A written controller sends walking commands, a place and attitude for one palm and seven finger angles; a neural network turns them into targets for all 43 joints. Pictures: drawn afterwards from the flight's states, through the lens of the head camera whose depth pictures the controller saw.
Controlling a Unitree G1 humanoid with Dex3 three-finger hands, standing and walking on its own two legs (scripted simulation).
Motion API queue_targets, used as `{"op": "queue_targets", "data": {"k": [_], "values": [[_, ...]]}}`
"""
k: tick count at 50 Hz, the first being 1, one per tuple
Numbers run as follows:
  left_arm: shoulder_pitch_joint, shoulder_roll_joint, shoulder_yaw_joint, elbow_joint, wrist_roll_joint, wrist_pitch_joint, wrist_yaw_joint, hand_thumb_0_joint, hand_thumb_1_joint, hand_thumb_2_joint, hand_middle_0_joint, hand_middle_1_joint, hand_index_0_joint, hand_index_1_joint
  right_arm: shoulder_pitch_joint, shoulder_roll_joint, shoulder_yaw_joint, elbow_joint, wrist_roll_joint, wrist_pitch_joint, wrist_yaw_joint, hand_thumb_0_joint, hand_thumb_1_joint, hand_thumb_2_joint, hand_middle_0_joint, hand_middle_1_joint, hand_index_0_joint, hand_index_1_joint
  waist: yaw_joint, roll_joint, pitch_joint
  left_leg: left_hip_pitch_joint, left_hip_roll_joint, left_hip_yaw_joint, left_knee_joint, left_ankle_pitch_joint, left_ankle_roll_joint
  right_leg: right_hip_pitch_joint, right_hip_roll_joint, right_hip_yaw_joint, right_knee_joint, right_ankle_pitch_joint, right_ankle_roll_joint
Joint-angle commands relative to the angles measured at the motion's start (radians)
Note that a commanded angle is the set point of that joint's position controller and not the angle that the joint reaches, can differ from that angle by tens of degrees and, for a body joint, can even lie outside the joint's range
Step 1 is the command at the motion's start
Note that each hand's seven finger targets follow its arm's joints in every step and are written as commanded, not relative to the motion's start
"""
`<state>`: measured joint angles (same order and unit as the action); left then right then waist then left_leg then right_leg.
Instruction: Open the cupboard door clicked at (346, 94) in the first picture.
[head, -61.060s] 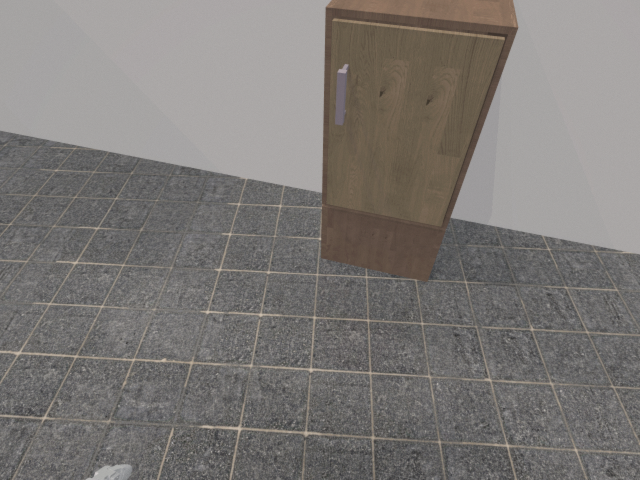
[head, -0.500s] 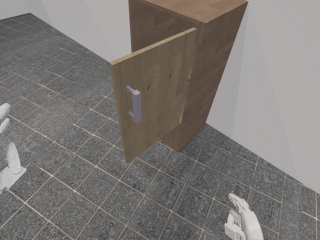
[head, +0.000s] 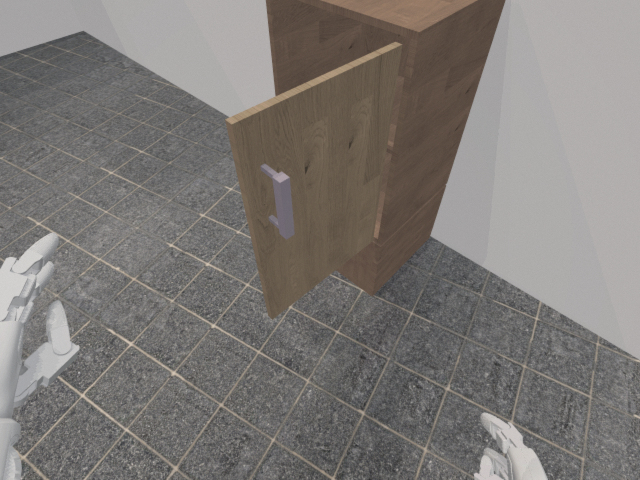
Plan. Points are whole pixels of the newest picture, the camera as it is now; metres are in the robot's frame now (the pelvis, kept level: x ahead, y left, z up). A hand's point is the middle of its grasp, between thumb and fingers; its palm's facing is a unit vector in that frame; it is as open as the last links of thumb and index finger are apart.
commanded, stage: let the arm hang, fingers relaxed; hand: left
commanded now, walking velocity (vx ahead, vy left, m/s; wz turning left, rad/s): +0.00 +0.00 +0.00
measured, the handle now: (277, 202) +0.57 +0.12 -0.02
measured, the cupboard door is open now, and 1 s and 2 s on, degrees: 86 86 86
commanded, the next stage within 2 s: look to check the result in 1.06 s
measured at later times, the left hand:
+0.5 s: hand out of the picture -0.02 +0.17 -0.17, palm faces +0.05 -0.97 -0.22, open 7.2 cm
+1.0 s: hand out of the picture +0.02 +0.15 -0.17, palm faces +0.05 -0.98 -0.19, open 7.3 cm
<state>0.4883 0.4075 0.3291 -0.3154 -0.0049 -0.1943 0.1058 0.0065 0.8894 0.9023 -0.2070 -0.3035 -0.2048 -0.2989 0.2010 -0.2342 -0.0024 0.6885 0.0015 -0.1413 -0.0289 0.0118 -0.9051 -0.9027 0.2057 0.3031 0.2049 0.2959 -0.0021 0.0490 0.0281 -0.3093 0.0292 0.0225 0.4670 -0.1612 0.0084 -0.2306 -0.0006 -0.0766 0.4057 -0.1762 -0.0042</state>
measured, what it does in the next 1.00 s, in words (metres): stands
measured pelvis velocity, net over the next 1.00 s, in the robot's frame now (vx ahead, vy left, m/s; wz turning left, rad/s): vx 0.02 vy -0.02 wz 0.01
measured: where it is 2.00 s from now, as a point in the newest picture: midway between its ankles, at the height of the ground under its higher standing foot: outside the picture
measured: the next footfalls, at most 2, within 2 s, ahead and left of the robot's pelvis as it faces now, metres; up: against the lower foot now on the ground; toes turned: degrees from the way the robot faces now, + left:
none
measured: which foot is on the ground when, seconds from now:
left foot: down 0.00-1.00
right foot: down 0.00-1.00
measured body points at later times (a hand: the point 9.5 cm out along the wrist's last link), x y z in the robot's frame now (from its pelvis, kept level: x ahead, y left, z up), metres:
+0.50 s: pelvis +0.00 -0.02 +0.00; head +0.03 -0.02 +0.45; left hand -0.02 +0.23 -0.16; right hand +0.00 -0.24 -0.16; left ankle +0.05 +0.11 -0.74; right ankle +0.02 -0.12 -0.74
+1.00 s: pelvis +0.02 -0.02 +0.00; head +0.03 -0.03 +0.45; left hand +0.02 +0.20 -0.16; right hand +0.01 -0.23 -0.17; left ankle +0.05 +0.11 -0.74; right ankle +0.02 -0.12 -0.74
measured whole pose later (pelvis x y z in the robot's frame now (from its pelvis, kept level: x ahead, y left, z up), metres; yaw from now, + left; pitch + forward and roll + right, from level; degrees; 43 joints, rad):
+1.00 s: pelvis +0.02 -0.02 +0.00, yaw +1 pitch -2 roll +0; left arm 0.25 0.13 0.02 1.14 0.00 0.00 0.03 0.01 0.93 0.90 -0.20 -0.30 -0.20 -0.30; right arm 0.28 -0.13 0.00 1.13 -0.03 0.02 -0.03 0.00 -0.91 -0.90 0.20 0.30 0.20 0.30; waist -0.01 0.02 0.05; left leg -0.22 0.03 0.01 0.42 -0.17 -0.02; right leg -0.18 0.00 -0.09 0.44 -0.23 -0.03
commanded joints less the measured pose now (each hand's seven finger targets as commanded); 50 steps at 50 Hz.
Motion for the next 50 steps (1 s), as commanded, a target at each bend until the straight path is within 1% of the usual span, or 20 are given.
{"op": "queue_targets", "data": {"k": [1, 3, 4, 5, 6, 7, 8, 9, 11, 12, 13, 16, 18, 20, 22, 25, 30, 33, 46, 50], "values": [[-0.077, -0.035, -0.213, 0.508, 0.034, 0.182, -0.106, 0.0, 0.9, 0.9, -0.2, -0.3, -0.2, -0.3, -0.044, -0.211, -0.07, 0.039, -0.005, 0.044, 0.037, 0.0, -0.9, -0.9, 0.2, 0.3, 0.2, 0.3, -0.018, 0.016, -0.097, -0.043, 0.119, -0.14, -0.012, 0.045, 0.037, -0.074, -0.071, 0.058, 0.097, -0.132, -0.034], [-0.125, -0.01, -0.224, 0.61, 0.042, 0.179, -0.107, 0.0, 0.9, 0.9, -0.2, -0.3, -0.2, -0.3, -0.054, -0.204, -0.053, 0.039, -0.015, 0.074, 0.034, 0.0, -0.9, -0.9, 0.2, 0.3, 0.2, 0.3, -0.002, -0.141, -0.092, -0.076, 0.101, -0.16, -0.016, 0.025, 0.051, -0.019, -0.069, 0.078, 0.088, -0.105, -0.044], [-0.151, 0.001, -0.229, 0.666, 0.045, 0.177, -0.108, 0.0, 0.9, 0.9, -0.2, -0.3, -0.2, -0.3, -0.059, -0.204, -0.049, 0.051, -0.019, 0.082, 0.033, 0.0, -0.9, -0.9, 0.2, 0.3, 0.2, 0.3, 0.001, -0.221, -0.101, -0.058, 0.081, -0.148, 0.01, 0.015, 0.048, -0.025, -0.092, 0.103, 0.059, -0.094, -0.054], [-0.181, 0.012, -0.231, 0.727, 0.045, 0.177, -0.106, 0.0, 0.9, 0.9, -0.2, -0.3, -0.2, -0.3, -0.047, -0.194, -0.048, 0.067, -0.021, 0.093, 0.032, 0.0, -0.9, -0.9, 0.2, 0.3, 0.2, 0.3, -0.006, -0.285, -0.118, -0.016, 0.051, -0.12, 0.055, 0.028, 0.042, -0.04, -0.127, 0.134, 0.03, -0.07, -0.071], [-0.214, 0.012, -0.238, 0.786, 0.043, 0.182, -0.103, 0.0, 0.9, 0.9, -0.2, -0.3, -0.2, -0.3, -0.028, -0.17, -0.043, 0.085, -0.023, 0.106, 0.031, 0.0, -0.9, -0.9, 0.2, 0.3, 0.2, 0.3, -0.015, -0.327, -0.116, 0.023, 0.021, -0.084, 0.098, 0.028, 0.031, -0.068, -0.162, 0.148, -0.001, -0.054, -0.087], [-0.244, -0.002, -0.251, 0.841, 0.04, 0.192, -0.096, 0.0, 0.9, 0.9, -0.2, -0.3, -0.2, -0.3, -0.005, -0.142, -0.037, 0.104, -0.027, 0.123, 0.029, 0.0, -0.9, -0.9, 0.2, 0.3, 0.2, 0.3, -0.026, -0.316, -0.098, 0.055, 0.0, -0.056, 0.132, 0.007, 0.018, -0.106, -0.181, 0.149, -0.023, -0.076, -0.101], [-0.265, -0.02, -0.265, 0.894, 0.035, 0.2, -0.092, 0.0, 0.9, 0.9, -0.2, -0.3, -0.2, -0.3, 0.004, -0.115, -0.029, 0.126, -0.032, 0.137, 0.027, 0.0, -0.9, -0.9, 0.2, 0.3, 0.2, 0.3, -0.03, -0.25, -0.078, 0.068, -0.003, -0.035, 0.139, -0.002, 0.012, -0.128, -0.191, 0.15, -0.028, -0.077, -0.104], [-0.276, -0.027, -0.275, 0.94, 0.033, 0.204, -0.089, 0.0, 0.9, 0.9, -0.2, -0.3, -0.2, -0.3, 0.009, -0.1, -0.022, 0.145, -0.034, 0.147, 0.027, 0.0, -0.9, -0.9, 0.2, 0.3, 0.2, 0.3, -0.033, -0.154, -0.063, 0.082, 0.003, -0.033, 0.118, 0.009, 0.008, -0.138, -0.186, 0.144, -0.024, -0.096, -0.099], [-0.261, -0.043, -0.287, 1.031, 0.026, 0.206, -0.088, 0.0, 0.9, 0.9, -0.2, -0.3, -0.2, -0.3, -0.002, -0.093, -0.012, 0.175, -0.037, 0.151, 0.025, 0.0, -0.9, -0.9, 0.2, 0.3, 0.2, 0.3, -0.02, 0.039, -0.036, 0.051, 0.043, -0.09, 0.011, 0.042, 0.016, -0.109, -0.128, 0.113, 0.016, -0.139, -0.067], [-0.234, -0.043, -0.288, 1.075, 0.024, 0.206, -0.087, 0.0, 0.9, 0.9, -0.2, -0.3, -0.2, -0.3, -0.013, -0.105, -0.012, 0.182, -0.036, 0.151, 0.023, 0.0, -0.9, -0.9, 0.2, 0.3, 0.2, 0.3, -0.001, 0.095, -0.026, 0.006, 0.06, -0.124, -0.037, 0.021, 0.022, -0.06, -0.1, 0.098, 0.021, -0.143, -0.05], [-0.217, -0.054, -0.289, 1.122, 0.022, 0.204, -0.087, 0.0, 0.9, 0.9, -0.2, -0.3, -0.2, -0.3, -0.015, -0.1, -0.01, 0.198, -0.035, 0.149, 0.019, 0.0, -0.9, -0.9, 0.2, 0.3, 0.2, 0.3, 0.007, 0.138, -0.025, -0.024, 0.066, -0.129, -0.065, -0.006, 0.025, -0.007, -0.094, 0.099, 0.019, -0.118, -0.046], [-0.181, -0.081, -0.278, 1.218, 0.019, 0.199, -0.085, 0.0, 0.9, 0.9, -0.2, -0.3, -0.2, -0.3, 0.013, -0.072, -0.014, 0.241, -0.035, 0.154, 0.009, 0.0, -0.9, -0.9, 0.2, 0.3, 0.2, 0.3, 0.012, 0.183, -0.046, -0.029, 0.051, -0.116, -0.081, -0.099, 0.018, 0.045, -0.097, 0.098, -0.016, -0.119, -0.056], [-0.191, -0.084, -0.284, 1.262, 0.017, 0.198, -0.086, 0.0, 0.9, 0.9, -0.2, -0.3, -0.2, -0.3, 0.05, -0.064, -0.019, 0.266, -0.031, 0.161, 0.007, 0.0, -0.9, -0.9, 0.2, 0.3, 0.2, 0.3, 0.004, 0.106, -0.032, -0.012, 0.051, -0.115, -0.083, -0.139, 0.015, 0.025, -0.102, 0.102, -0.054, -0.162, -0.059], [-0.196, -0.089, -0.286, 1.298, 0.015, 0.195, -0.087, 0.0, 0.9, 0.9, -0.2, -0.3, -0.2, -0.3, 0.086, -0.054, -0.021, 0.295, -0.03, 0.162, 0.005, 0.0, -0.9, -0.9, 0.2, 0.3, 0.2, 0.3, -0.003, 0.047, -0.034, 0.015, 0.049, -0.108, -0.08, -0.128, 0.015, 0.014, -0.109, 0.101, -0.072, -0.177, -0.061], [-0.201, -0.093, -0.286, 1.327, 0.016, 0.194, -0.086, 0.0, 0.9, 0.9, -0.2, -0.3, -0.2, -0.3, 0.11, -0.051, -0.026, 0.313, -0.028, 0.166, 0.004, 0.0, -0.9, -0.9, 0.2, 0.3, 0.2, 0.3, -0.007, -0.019, -0.004, 0.035, 0.047, -0.099, -0.075, -0.126, 0.015, -0.021, -0.11, 0.101, -0.095, -0.211, -0.062], [-0.197, -0.113, -0.291, 1.368, 0.015, 0.193, -0.083, 0.0, 0.9, 0.9, -0.2, -0.3, -0.2, -0.3, 0.139, -0.031, -0.025, 0.347, -0.028, 0.164, 0.002, 0.0, -0.9, -0.9, 0.2, 0.3, 0.2, 0.3, -0.013, -0.067, 0.008, 0.068, 0.048, -0.087, -0.073, -0.098, 0.016, -0.046, -0.115, 0.1, -0.109, -0.217, -0.061], [-0.173, -0.133, -0.295, 1.411, 0.013, 0.192, -0.077, 0.0, 0.9, 0.9, -0.2, -0.3, -0.2, -0.3, 0.148, -0.006, -0.018, 0.384, -0.026, 0.16, 0.0, 0.0, -0.9, -0.9, 0.2, 0.3, 0.2, 0.3, -0.006, -0.062, 0.046, 0.069, 0.055, -0.081, -0.1, -0.061, 0.017, -0.043, -0.108, 0.091, -0.096, -0.171, -0.053], [-0.165, -0.143, -0.296, 1.426, 0.014, 0.19, -0.074, 0.0, 0.9, 0.9, -0.2, -0.3, -0.2, -0.3, 0.15, 0.006, -0.017, 0.398, -0.026, 0.158, -0.001, 0.0, -0.9, -0.9, 0.2, 0.3, 0.2, 0.3, -0.006, -0.081, 0.06, 0.074, 0.054, -0.071, -0.103, -0.049, 0.015, -0.044, -0.108, 0.091, -0.099, -0.165, -0.05], [-0.172, -0.167, -0.29, 1.442, 0.012, 0.185, -0.07, 0.0, 0.9, 0.9, -0.2, -0.3, -0.2, -0.3, 0.142, 0.03, -0.01, 0.425, -0.029, 0.148, -0.008, 0.0, -0.9, -0.9, 0.2, 0.3, 0.2, 0.3, 0.0, 0.006, 0.056, 0.076, 0.058, -0.063, -0.121, 0.013, 0.008, 0.012, -0.103, 0.093, -0.081, -0.064, -0.046], [-0.172, -0.168, -0.289, 1.442, 0.012, 0.184, -0.07, 0.0, 0.9, 0.9, -0.2, -0.3, -0.2, -0.3, 0.143, 0.028, -0.011, 0.427, -0.029, 0.148, -0.008, 0.0, -0.9, -0.9, 0.2, 0.3, 0.2, 0.3, 0.0, -0.019, 0.045, 0.088, 0.058, -0.062, -0.119, 0.021, 0.007, 0.02, -0.105, 0.09, -0.087, -0.058, -0.046]]}}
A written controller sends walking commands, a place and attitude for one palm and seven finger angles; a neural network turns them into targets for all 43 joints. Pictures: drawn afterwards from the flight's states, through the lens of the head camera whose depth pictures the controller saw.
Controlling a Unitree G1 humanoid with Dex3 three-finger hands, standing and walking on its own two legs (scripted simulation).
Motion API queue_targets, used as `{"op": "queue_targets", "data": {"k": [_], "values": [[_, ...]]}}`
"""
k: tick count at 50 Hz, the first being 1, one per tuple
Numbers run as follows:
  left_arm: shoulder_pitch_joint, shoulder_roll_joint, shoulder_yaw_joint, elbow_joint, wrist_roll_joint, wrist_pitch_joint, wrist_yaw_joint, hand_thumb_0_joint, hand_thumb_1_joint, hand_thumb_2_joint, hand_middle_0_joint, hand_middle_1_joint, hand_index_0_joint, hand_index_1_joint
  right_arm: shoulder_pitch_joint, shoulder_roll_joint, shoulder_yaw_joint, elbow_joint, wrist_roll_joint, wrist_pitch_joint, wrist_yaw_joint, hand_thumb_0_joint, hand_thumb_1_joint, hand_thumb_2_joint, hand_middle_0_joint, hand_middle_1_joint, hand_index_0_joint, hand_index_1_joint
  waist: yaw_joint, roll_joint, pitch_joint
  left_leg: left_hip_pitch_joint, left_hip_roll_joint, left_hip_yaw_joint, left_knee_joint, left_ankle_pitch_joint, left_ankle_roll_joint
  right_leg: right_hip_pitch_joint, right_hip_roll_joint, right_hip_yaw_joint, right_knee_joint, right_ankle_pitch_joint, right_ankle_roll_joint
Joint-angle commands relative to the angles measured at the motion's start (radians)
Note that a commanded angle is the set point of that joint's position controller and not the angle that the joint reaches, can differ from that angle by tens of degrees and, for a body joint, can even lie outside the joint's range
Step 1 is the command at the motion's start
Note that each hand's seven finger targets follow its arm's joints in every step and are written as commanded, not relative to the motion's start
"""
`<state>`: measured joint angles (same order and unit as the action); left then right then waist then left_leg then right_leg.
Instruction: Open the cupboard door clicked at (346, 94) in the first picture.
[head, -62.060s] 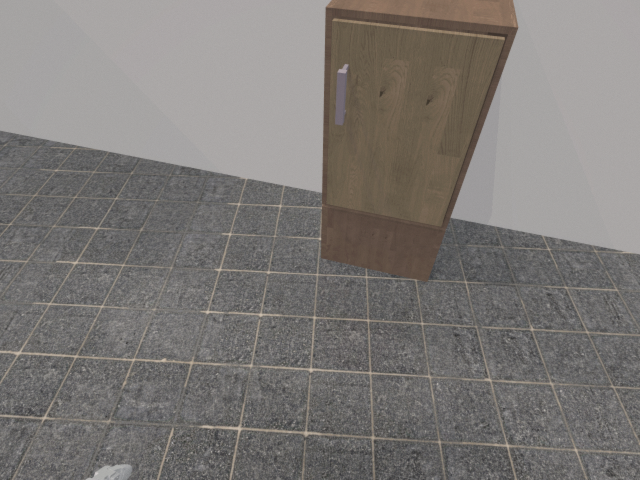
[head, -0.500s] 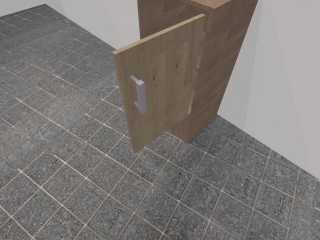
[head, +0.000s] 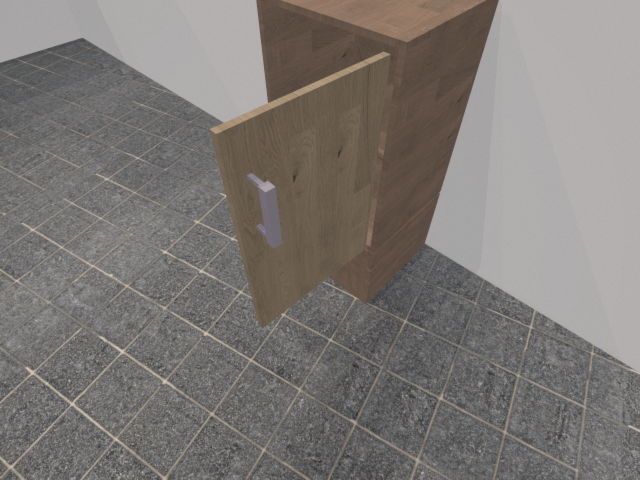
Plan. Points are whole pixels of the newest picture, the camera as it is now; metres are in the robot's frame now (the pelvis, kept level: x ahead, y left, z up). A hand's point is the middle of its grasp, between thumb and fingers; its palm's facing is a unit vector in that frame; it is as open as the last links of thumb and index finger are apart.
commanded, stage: let the arm hang, fingers relaxed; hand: left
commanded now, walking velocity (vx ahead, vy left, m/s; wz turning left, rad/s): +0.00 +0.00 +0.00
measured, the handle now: (264, 211) +0.56 +0.13 -0.02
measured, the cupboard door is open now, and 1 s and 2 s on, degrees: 86 86 86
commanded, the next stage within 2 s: look to check the result in 0.06 s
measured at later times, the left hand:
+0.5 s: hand out of the picture +0.01 +0.16 -0.17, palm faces +0.05 -0.98 -0.18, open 7.4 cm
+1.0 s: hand out of the picture +0.02 +0.16 -0.17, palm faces +0.05 -0.98 -0.19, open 7.4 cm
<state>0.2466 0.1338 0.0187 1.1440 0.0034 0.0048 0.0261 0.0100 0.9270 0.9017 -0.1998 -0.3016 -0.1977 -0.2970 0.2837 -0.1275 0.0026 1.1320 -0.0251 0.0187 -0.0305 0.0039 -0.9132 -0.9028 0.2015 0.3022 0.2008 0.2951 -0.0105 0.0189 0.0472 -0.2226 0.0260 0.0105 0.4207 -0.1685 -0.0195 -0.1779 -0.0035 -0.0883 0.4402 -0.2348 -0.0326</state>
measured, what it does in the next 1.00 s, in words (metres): stands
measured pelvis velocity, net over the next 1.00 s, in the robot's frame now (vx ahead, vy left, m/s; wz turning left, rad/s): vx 0.02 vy -0.01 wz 0.00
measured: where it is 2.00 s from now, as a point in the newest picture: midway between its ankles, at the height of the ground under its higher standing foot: outside the picture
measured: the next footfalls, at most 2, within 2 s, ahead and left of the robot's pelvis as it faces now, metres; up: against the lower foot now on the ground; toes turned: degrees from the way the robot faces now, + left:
none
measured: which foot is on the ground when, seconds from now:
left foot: down 0.00-1.00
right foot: down 0.00-1.00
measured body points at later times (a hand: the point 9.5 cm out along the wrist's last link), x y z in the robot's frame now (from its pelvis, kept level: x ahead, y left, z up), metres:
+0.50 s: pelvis +0.01 -0.01 +0.00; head +0.03 -0.02 +0.45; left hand +0.01 +0.21 -0.16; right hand +0.00 -0.22 -0.17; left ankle +0.04 +0.13 -0.74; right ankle +0.00 -0.10 -0.74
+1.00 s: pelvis +0.02 -0.01 +0.00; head +0.03 -0.02 +0.45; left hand +0.02 +0.21 -0.16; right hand +0.02 -0.23 -0.16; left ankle +0.04 +0.13 -0.74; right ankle +0.00 -0.10 -0.74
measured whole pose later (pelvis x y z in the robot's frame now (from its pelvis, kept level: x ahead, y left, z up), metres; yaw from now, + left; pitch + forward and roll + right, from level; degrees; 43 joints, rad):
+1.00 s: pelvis +0.02 -0.01 +0.00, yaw +0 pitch -2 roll +0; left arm 0.26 0.14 0.02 1.15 0.00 -0.01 0.03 0.00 0.91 0.90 -0.20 -0.30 -0.20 -0.30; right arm 0.26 -0.14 0.00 1.14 -0.02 0.01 -0.03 0.00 -0.91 -0.90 0.20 0.30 0.20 0.30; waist -0.01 0.02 0.06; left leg -0.18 0.04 0.00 0.39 -0.18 -0.04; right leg -0.12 0.01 -0.10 0.39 -0.24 -0.05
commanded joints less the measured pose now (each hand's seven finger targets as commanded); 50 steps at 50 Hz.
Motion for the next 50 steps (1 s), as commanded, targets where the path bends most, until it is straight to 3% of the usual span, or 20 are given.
{"op": "queue_targets", "data": {"k": [1, 11, 15, 19, 26, 50], "values": [[0.069, 0.104, 0.021, -0.016, 0.004, -0.015, 0.01, 0.0, 0.9, 0.9, -0.2, -0.3, -0.2, -0.3, 0.058, -0.079, -0.016, -0.018, -0.002, -0.011, -0.007, 0.0, -0.9, -0.9, 0.2, 0.3, 0.2, 0.3, 0.008, 0.013, 0.038, 0.002, 0.061, -0.051, -0.074, 0.015, 0.035, -0.044, -0.103, 0.103, -0.128, -0.013, -0.018], [0.068, 0.107, 0.023, -0.018, 0.004, -0.018, 0.011, 0.0, 0.9, 0.9, -0.2, -0.3, -0.2, -0.3, 0.062, -0.082, -0.018, -0.012, -0.002, -0.01, -0.006, 0.0, -0.9, -0.9, 0.2, 0.3, 0.2, 0.3, 0.002, -0.03, 0.039, 0.021, 0.058, -0.041, -0.068, 0.028, 0.033, -0.047, -0.104, 0.106, -0.143, -0.022, -0.018], [0.074, 0.105, 0.023, -0.016, 0.003, -0.02, 0.011, 0.0, 0.9, 0.9, -0.2, -0.3, -0.2, -0.3, 0.058, -0.083, -0.016, -0.011, -0.001, -0.013, -0.008, 0.0, -0.9, -0.9, 0.2, 0.3, 0.2, 0.3, 0.004, 0.0, 0.014, 0.032, 0.063, -0.042, -0.066, 0.063, 0.033, -0.025, -0.103, 0.103, -0.132, 0.028, -0.018], [0.08, 0.101, 0.021, -0.013, 0.003, -0.022, 0.012, 0.0, 0.9, 0.9, -0.2, -0.3, -0.2, -0.3, 0.05, -0.086, -0.017, -0.01, 0.001, -0.016, -0.01, 0.0, -0.9, -0.9, 0.2, 0.3, 0.2, 0.3, 0.006, -0.012, 0.013, 0.043, 0.068, -0.044, -0.066, 0.088, 0.034, -0.015, -0.104, 0.099, -0.129, 0.069, -0.016], [0.079, 0.104, 0.02, -0.011, 0.003, -0.023, 0.012, 0.0, 0.9, 0.9, -0.2, -0.3, -0.2, -0.3, 0.047, -0.087, -0.017, -0.006, 0.0, -0.012, -0.01, 0.0, -0.9, -0.9, 0.2, 0.3, 0.2, 0.3, 0.005, -0.012, 0.038, 0.04, 0.064, -0.04, -0.07, 0.068, 0.029, -0.022, -0.104, 0.102, -0.145, 0.051, -0.015], [0.074, 0.123, 0.021, -0.015, 0.001, -0.028, 0.01, 0.0, 0.9, 0.9, -0.2, -0.3, -0.2, -0.3, 0.035, -0.105, -0.016, -0.004, 0.0, -0.016, -0.01, 0.0, -0.9, -0.9, 0.2, 0.3, 0.2, 0.3, 0.007, -0.015, 0.027, 0.056, 0.067, -0.039, -0.077, 0.089, 0.028, 0.007, -0.107, 0.102, -0.157, 0.092, -0.014]]}}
